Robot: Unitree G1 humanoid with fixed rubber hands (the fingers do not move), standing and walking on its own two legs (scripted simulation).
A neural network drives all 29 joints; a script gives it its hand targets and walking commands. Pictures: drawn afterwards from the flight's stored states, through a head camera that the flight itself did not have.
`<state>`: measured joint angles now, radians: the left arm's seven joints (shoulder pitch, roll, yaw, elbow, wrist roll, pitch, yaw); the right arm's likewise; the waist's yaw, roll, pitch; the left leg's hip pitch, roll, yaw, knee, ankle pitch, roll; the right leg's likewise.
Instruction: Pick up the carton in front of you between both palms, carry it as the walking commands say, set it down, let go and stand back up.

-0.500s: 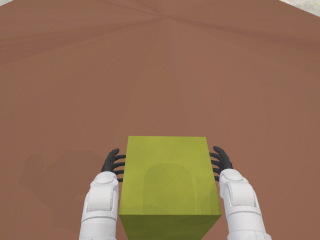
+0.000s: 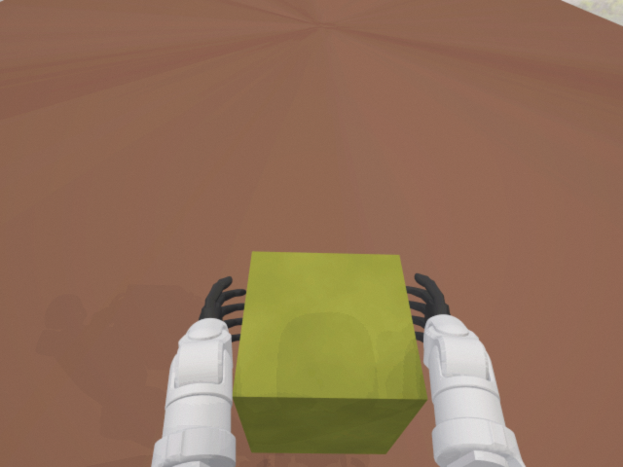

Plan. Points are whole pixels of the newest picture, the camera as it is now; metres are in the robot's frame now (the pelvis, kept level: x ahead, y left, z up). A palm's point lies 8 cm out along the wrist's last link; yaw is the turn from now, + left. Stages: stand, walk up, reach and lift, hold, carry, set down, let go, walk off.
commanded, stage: set down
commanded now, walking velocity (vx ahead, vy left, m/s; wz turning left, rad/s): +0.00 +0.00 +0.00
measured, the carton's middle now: (322, 358) +0.31 +0.00 -0.04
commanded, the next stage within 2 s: none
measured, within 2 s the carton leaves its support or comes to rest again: neither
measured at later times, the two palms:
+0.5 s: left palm (233, 371) +0.36 +0.15 -0.18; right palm (399, 369) +0.36 -0.15 -0.16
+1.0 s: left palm (241, 386) +0.40 +0.15 -0.32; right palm (381, 384) +0.40 -0.14 -0.30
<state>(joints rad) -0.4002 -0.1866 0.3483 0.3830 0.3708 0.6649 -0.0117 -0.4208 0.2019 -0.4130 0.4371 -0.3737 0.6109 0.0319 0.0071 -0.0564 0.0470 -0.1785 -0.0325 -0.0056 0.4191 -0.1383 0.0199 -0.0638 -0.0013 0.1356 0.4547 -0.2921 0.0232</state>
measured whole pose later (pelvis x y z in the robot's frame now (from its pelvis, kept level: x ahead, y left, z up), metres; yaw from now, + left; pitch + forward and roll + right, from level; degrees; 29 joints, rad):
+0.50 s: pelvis -0.03 -0.02 -0.09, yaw +0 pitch +32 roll -2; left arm -0.63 -0.05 0.35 0.52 0.25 0.18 -0.03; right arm -0.57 0.19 -0.40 0.47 -0.17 0.14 -0.09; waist 0.01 -0.05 -0.05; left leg -1.28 -0.02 -0.11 0.97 -0.24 -0.04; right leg -1.16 0.10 0.08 1.03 -0.42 0.02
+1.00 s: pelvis -0.06 +0.00 -0.22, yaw -3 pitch +46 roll -5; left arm -0.91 0.00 0.38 0.66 0.25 0.28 0.04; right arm -0.88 0.09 -0.51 0.64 -0.18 0.22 -0.07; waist -0.01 -0.04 -0.21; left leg -1.94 -0.07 -0.12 1.51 -0.36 -0.03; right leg -1.80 0.13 0.08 1.57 -0.58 0.08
